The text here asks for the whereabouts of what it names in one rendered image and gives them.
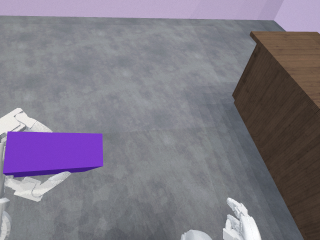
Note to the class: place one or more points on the right robot hand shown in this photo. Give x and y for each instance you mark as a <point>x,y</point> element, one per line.
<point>245,228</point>

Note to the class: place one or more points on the left robot hand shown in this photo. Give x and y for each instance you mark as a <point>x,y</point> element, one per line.
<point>29,188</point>

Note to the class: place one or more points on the table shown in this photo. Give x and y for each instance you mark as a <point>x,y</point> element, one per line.
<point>278,99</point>

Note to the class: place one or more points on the robot left forearm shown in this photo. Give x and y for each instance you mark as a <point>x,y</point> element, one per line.
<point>5,219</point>

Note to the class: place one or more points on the sponge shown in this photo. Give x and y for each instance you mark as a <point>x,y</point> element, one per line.
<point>48,153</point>

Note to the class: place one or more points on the robot right thigh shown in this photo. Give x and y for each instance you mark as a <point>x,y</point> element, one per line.
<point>195,235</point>

